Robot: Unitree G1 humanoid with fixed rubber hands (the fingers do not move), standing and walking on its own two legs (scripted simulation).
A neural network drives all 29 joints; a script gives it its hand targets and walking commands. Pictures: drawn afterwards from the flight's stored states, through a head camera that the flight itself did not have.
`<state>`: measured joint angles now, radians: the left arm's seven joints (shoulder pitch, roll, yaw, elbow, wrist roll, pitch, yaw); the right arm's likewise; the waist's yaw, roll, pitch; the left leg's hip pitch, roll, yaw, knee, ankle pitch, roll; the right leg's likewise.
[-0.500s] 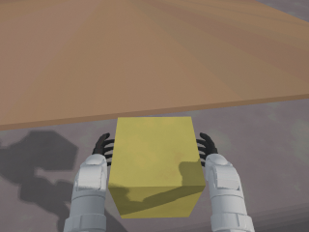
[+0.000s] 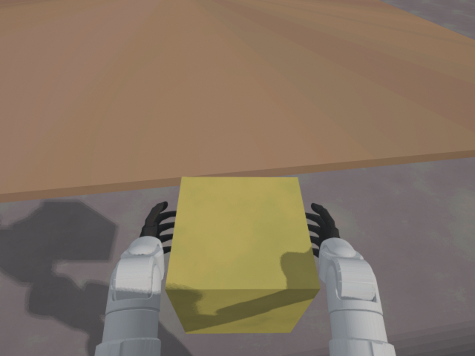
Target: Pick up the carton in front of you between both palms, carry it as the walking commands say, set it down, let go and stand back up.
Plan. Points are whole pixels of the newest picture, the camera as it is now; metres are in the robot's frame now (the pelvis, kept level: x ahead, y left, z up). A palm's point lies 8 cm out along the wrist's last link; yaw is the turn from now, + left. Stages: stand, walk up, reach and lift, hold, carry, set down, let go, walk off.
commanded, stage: carry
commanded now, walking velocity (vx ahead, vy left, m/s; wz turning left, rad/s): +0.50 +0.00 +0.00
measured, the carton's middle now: (239, 259) +0.30 +0.00 -0.01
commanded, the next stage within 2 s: none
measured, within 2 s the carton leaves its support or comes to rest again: neither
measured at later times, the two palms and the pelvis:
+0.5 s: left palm (158, 174) +0.43 +0.16 +0.09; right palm (306, 169) +0.45 -0.14 +0.09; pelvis +0.21 +0.00 +0.00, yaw +0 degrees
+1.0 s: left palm (170, 95) +0.76 +0.18 +0.10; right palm (277, 96) +0.74 -0.12 +0.11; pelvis +0.52 +0.04 +0.01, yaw -2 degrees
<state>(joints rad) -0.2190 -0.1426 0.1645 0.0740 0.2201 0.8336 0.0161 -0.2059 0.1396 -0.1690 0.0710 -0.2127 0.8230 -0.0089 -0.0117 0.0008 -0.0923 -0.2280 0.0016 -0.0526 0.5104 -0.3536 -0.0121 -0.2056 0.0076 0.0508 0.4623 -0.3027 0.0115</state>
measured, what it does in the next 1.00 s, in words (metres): walks ahead: right foot, then left foot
